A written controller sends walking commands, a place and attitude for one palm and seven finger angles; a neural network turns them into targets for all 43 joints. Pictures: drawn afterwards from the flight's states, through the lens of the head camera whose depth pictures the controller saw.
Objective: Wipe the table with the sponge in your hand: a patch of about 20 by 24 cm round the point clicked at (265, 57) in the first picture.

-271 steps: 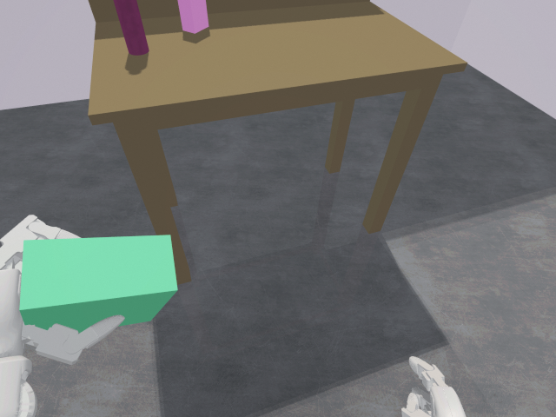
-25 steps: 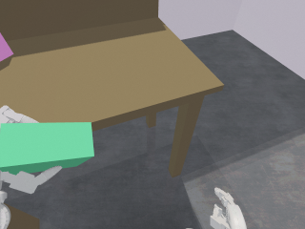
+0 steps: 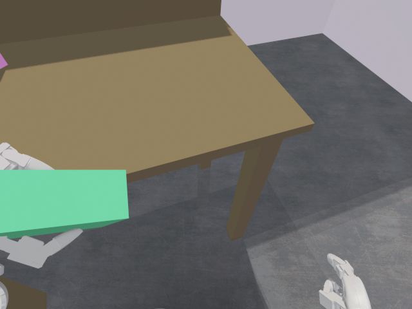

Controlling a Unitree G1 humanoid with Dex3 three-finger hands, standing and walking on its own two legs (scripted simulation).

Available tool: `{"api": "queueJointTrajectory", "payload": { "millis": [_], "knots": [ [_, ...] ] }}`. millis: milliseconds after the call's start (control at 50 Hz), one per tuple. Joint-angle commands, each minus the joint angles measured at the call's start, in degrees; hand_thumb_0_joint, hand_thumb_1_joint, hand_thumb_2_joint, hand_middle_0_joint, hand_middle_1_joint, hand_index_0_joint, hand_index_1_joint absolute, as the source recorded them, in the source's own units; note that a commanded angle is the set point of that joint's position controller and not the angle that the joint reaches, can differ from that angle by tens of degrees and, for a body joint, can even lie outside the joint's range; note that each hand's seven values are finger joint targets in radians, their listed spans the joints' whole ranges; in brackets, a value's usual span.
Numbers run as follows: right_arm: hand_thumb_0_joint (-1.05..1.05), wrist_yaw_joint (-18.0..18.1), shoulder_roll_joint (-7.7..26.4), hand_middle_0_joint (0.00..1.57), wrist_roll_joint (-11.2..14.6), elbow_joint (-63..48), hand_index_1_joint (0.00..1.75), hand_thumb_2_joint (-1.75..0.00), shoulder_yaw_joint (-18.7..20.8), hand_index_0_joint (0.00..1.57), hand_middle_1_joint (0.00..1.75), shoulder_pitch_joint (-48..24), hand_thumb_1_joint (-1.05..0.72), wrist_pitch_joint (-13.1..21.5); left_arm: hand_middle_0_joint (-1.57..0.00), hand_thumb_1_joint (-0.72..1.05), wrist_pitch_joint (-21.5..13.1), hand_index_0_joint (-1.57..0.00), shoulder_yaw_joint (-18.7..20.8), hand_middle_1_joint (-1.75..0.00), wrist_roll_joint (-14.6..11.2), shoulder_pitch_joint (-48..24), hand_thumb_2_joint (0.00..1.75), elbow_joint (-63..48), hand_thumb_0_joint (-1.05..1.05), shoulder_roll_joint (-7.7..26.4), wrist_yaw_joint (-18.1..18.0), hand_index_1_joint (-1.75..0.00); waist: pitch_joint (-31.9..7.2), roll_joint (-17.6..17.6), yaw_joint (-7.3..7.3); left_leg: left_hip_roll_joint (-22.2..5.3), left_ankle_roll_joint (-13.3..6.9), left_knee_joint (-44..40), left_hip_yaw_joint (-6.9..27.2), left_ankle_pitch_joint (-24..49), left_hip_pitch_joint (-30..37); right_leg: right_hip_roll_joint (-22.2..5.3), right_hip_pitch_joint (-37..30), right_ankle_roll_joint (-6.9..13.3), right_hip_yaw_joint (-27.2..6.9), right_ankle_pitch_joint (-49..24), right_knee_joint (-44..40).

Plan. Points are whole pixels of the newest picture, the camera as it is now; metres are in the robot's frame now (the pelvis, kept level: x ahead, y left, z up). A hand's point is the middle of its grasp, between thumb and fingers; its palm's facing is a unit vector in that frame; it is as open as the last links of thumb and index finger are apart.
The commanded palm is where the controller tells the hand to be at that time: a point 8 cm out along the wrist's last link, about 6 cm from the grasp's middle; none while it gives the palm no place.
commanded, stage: come to a stop and stand still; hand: left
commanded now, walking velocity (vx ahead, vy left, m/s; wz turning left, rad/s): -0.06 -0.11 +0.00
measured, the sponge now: (81, 204) +0.23 +0.19 +0.15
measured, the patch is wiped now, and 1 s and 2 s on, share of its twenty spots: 0.00 0.00 0.00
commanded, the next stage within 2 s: look again from close up in 1.78 s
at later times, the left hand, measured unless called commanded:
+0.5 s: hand (46, 238) +0.18 +0.22 +0.16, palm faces +0.31 -0.86 -0.40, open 10.5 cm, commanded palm +0.13 +0.26 +0.19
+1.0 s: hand out of the picture +0.18 +0.28 +0.16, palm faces +0.39 -0.85 -0.36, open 10.5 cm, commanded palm +0.12 +0.31 +0.19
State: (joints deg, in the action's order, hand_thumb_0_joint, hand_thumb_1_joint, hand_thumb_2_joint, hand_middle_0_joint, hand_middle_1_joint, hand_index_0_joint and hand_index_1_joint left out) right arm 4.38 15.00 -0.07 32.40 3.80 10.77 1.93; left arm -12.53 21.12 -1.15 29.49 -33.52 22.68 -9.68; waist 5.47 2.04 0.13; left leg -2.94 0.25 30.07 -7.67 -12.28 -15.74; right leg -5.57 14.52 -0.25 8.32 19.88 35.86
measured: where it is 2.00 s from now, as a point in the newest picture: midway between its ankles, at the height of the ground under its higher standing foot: outside the picture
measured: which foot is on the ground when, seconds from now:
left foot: down 0.00-1.00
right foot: up 0.00-0.22, down 0.24-1.00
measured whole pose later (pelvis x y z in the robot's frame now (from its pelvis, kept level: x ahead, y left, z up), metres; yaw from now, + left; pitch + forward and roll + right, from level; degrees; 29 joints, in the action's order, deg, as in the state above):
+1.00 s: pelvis -0.04 +0.03 +0.01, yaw -1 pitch -3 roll -2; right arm 1.4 9.3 -1.7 33.4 -3.1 13.8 7.9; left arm -9.1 18.7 -0.1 22.8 -22.3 20.1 -5.7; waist 2.3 0.8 2.4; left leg -0.3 -1.9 23.9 -1.6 -6.8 -14.3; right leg 0.6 9.3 -0.8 -0.2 9.6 20.6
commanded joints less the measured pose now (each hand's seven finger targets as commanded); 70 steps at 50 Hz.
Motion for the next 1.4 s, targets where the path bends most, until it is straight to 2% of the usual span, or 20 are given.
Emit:
{"api": "queueJointTrajectory", "payload": {
  "millis": [0, 60, 120, 180, 200, 220, 240, 260, 280, 320, 360, 440, 460, 540, 660, 840, 920, 960, 1120, 1380],
  "knots": [
    [0.00, -0.3, 3.3, 0.20, -0.4, -7.9, 0.30, -0.90, -0.4, 0.20, 0.30, -2.3, -0.90, 3.5, -1.20, 0.10, -4.0, -1.20, 6.9, -1.60, -0.3, -4.4, 1.30, -9.6, 0.00, 8.7, -0.7, -1.60, -11.8, -19.7, -0.03, -20.0, -9.9, -10.6, 22.0, 36.3, 12.2, 2.2, 9.8, -1.5, -5.9, 13.7, 15.0],
    [0.00, -1.7, 3.3, 0.20, 0.2, -7.9, 0.30, -0.90, -0.4, 0.20, 0.30, -2.5, -0.90, 5.0, -1.20, 0.10, -3.3, -1.20, 4.4, -1.60, -0.2, -6.1, 1.30, -14.7, 0.00, 7.0, -0.5, -1.60, -13.2, -16.4, 0.25, -15.3, -6.8, -6.7, 11.2, 36.2, 14.3, 3.4, 7.3, -1.4, -4.3, 5.6, 8.7],
    [0.00, -2.4, 3.3, 0.20, 0.0, -7.9, 0.30, -0.90, -1.2, 0.20, 0.30, -2.3, -0.90, 6.0, -1.20, 0.10, -1.9, -1.20, 3.5, -1.60, -0.7, -4.7, 1.30, -14.5, 0.00, 5.8, -0.3, -1.60, -11.8, -18.1, -0.40, -14.3, -5.4, -9.0, 9.2, 26.8, 8.5, 4.6, 2.0, -1.7, -2.4, 3.9, 2.9],
    [0.00, -2.0, 3.0, 0.20, 0.0, -7.8, 0.30, -0.90, -2.0, 0.20, 0.30, -2.8, -0.90, 6.0, -1.20, 0.10, -1.2, -1.20, 5.4, -1.60, -1.0, -5.0, 1.30, -12.5, 0.00, 7.2, -0.5, -1.60, -11.0, -15.3, -0.30, -13.8, -4.2, -8.2, 8.3, 16.8, 3.7, 4.6, -4.4, -1.9, -1.8, -1.4, -6.2],
    [0.00, -1.8, 5.6, 0.20, -4.2, -3.4, 0.30, -0.90, 2.4, 0.20, 0.30, 2.6, -0.90, 9.8, -1.20, 0.10, -4.9, -1.20, 37.2, -1.60, 5.2, -58.0, 1.30, -12.4, 0.00, 49.1, 1.4, -1.60, -8.2, -0.4, 5.45, -9.9, -2.6, 9.3, 2.0, 10.8, -11.4, -2.2, -6.1, 1.4, -16.5, -19.8, -14.5],
    [0.00, -2.0, -2.3, 0.20, -1.4, -3.9, 0.30, -0.90, -1.8, 0.20, 0.30, 1.9, -0.90, 9.2, -1.20, 0.10, -1.3, -1.20, 12.3, -1.60, 1.2, -32.3, 1.30, 13.0, 0.00, 16.4, 4.0, -1.60, -12.6, 8.5, 0.70, 1.6, -0.2, 12.7, 3.4, -0.1, -4.8, -7.3, -5.9, 7.9, -22.0, -35.7, -15.1],
    [0.00, -1.9, 0.5, 0.20, -0.1, -6.0, 0.30, -0.90, -1.7, 0.20, 0.30, 1.3, -0.90, 10.5, -1.20, 0.10, -1.3, -1.20, 11.3, -1.60, 0.0, -23.5, 1.30, 16.2, 0.00, 13.2, 4.7, -1.60, -12.4, 4.7, 1.96, 1.7, 0.2, 7.5, 2.3, -0.4, -2.6, -5.0, -9.8, 3.9, -20.0, -49.7, -14.7],
    [0.00, -2.8, 1.4, 0.20, 1.5, -7.3, 0.30, -0.90, -0.7, 0.20, 0.30, 0.4, -0.90, 10.7, -1.20, 0.10, -1.7, -1.20, 7.2, -1.60, -1.5, -17.6, 1.30, 14.5, 0.00, 7.3, 4.3, -1.60, -15.2, 2.8, 1.33, 1.8, -0.4, 1.3, 2.9, 2.7, 0.2, -6.0, -13.8, 2.7, -19.0, -49.2, -9.7],
    [0.00, -3.6, 3.3, 0.20, 1.4, -8.3, 0.30, -0.90, -0.7, 0.20, 0.30, -0.3, -0.90, 10.0, -1.20, 0.10, -2.4, -1.20, 6.5, -1.60, -2.2, -17.5, 1.30, 4.5, 0.00, 7.8, 4.2, -1.60, -16.2, 3.8, 1.70, 1.2, -0.9, -1.8, 4.3, 7.7, 2.3, -4.8, -14.5, 1.1, -15.5, -42.8, -8.7],
    [0.00, -4.1, 2.2, 0.20, 0.9, -9.1, 0.30, -0.90, -1.6, 0.20, 0.30, -4.3, -0.90, 9.0, -1.20, 0.10, -2.0, -1.20, 6.2, -1.60, -1.8, -9.2, 1.30, -1.3, 0.00, 8.0, 4.0, -1.60, -16.3, 2.4, 2.69, -0.5, -2.2, -1.3, 4.3, 12.7, 7.1, -1.8, -8.4, -1.5, -11.7, -29.5, -10.6],
    [0.00, -3.9, 1.8, 0.20, 1.0, -9.5, 0.30, -0.90, -2.2, 0.20, 0.30, -5.6, -0.90, 8.6, -1.20, 0.10, -1.1, -1.20, 5.1, -1.60, -2.2, -4.5, 1.30, -4.5, 0.00, 6.7, 3.5, -1.60, -13.7, -0.1, 2.05, -1.5, -2.2, -2.9, 5.0, 7.7, 7.3, -0.7, -4.6, -0.5, -11.4, -16.7, -13.3],
    [0.00, -2.0, 2.4, 0.20, -0.1, -9.6, 0.30, -0.90, -2.5, 0.20, 0.30, -5.2, -0.90, 8.5, -1.20, 0.10, -0.8, -1.20, 7.9, -1.60, -1.4, -9.0, 1.30, -6.0, 0.00, 10.1, 2.5, -1.60, -7.6, 2.2, 1.12, 0.7, -1.1, -1.7, 5.2, -5.2, 5.7, -1.3, 5.9, 2.2, -15.3, 9.0, -22.0],
    [0.00, -1.3, 2.8, 0.20, -0.2, -9.3, 0.30, -0.90, -2.4, 0.20, 0.30, -5.7, -0.90, 8.4, -1.20, 0.10, -1.0, -1.20, 9.7, -1.60, -1.4, -11.0, 1.30, -8.3, 0.00, 12.5, 1.9, -1.60, -6.1, -1.7, 0.89, 0.1, -1.1, -3.1, 5.4, -4.8, 7.6, -0.7, 8.0, 2.5, -15.3, 10.2, -22.1],
    [0.00, -0.6, 3.4, 0.20, -0.4, -9.1, 0.30, -0.90, -2.4, 0.20, 0.30, -4.0, -0.90, 8.7, -1.20, 0.10, -1.5, -1.20, 7.0, -1.60, -0.6, -16.6, 1.30, -4.1, 0.00, 9.8, 1.6, -1.60, -4.9, -6.3, 0.86, 0.3, -1.1, -9.5, 7.3, -12.8, 3.9, 3.3, 4.6, 1.2, -11.9, 13.8, -21.3],
    [0.00, -1.4, 3.8, 0.20, -0.5, -9.4, 0.30, -0.90, -2.2, 0.20, 0.30, -3.7, -0.90, 10.0, -1.20, 0.10, -1.8, -1.20, 2.6, -1.60, 0.0, -15.3, 1.30, -2.3, 0.00, 5.9, 2.4, -1.60, -5.3, -10.0, 0.90, 0.3, -0.8, -14.0, 7.7, -14.4, 2.1, 5.9, -1.0, 0.7, -9.2, 6.0, -19.9],
    [0.00, -2.2, 3.3, 0.20, -1.0, -8.9, 0.30, -0.90, -2.8, 0.20, 0.30, -3.3, -0.90, 9.3, -1.20, 0.10, -1.1, -1.20, 3.8, -1.60, 0.3, -13.6, 1.30, -1.6, 0.00, 6.8, 2.8, -1.60, -6.3, -5.9, 1.49, 0.2, -0.3, -15.5, 9.3, -15.6, -0.2, 6.9, -3.1, 0.6, -9.4, 2.8, -20.5],
    [0.00, -2.1, 3.0, 0.20, -1.1, -8.6, 0.30, -0.90, -3.0, 0.20, 0.30, -3.4, -0.90, 9.3, -1.20, 0.10, -1.2, -1.20, 3.8, -1.60, 0.2, -15.5, 1.30, -3.0, 0.00, 7.0, 2.7, -1.60, -7.7, -6.3, 1.33, 0.0, -0.3, -16.1, 10.1, -14.7, 2.2, 7.3, -3.2, 0.4, -9.1, 0.5, -20.3],
    [0.00, -2.1, 3.2, 0.20, -1.3, -8.3, 0.30, -0.90, -3.1, 0.20, 0.30, -4.0, -0.90, 9.5, -1.20, 0.10, -1.1, -1.20, 4.1, -1.60, 0.3, -16.3, 1.30, -3.9, 0.00, 7.4, 2.7, -1.60, -8.2, -9.3, 1.25, 0.0, 0.0, -16.7, 9.7, -15.2, 4.0, 7.6, -2.1, 0.4, -8.8, 0.3, -19.9],
    [0.00, -2.1, 3.2, 0.20, -0.9, -7.7, 0.30, -0.90, -3.0, 0.20, 0.30, -4.1, -0.90, 9.6, -1.20, 0.10, -1.2, -1.20, 2.4, -1.60, 0.6, -14.9, 1.30, -3.3, 0.00, 5.4, 2.2, -1.60, -9.3, -7.4, 1.77, -0.8, -0.5, -17.2, 12.7, -14.1, 2.3, 7.3, -5.6, 0.3, -9.2, -4.4, -18.0],
    [0.00, -1.6, 3.2, 0.20, -0.4, -8.0, 0.30, -0.90, -2.7, 0.20, 0.30, -4.3, -0.90, 7.7, -1.20, 0.10, -1.3, -1.20, 4.3, -1.60, -1.1, -10.1, 1.30, -4.1, 0.00, 6.6, 2.1, -1.60, -14.0, -6.0, 1.79, 0.4, 0.3, -9.9, 10.2, 11.1, 8.3, 5.3, -7.1, 0.5, -8.6, -17.9, -16.6]
  ]
}}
